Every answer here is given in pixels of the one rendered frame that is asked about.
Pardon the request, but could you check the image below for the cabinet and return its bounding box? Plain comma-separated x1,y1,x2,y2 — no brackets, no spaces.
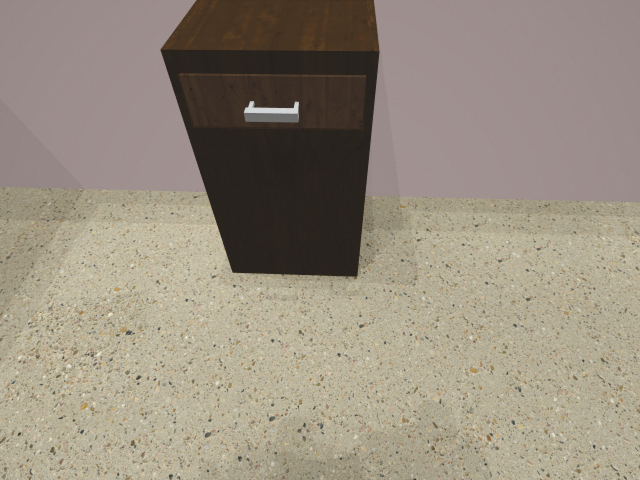
160,0,379,277

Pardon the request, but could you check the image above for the handle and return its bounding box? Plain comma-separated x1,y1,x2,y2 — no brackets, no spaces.
244,101,299,123

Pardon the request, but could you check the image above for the drawer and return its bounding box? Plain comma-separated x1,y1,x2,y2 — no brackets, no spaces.
179,73,366,129

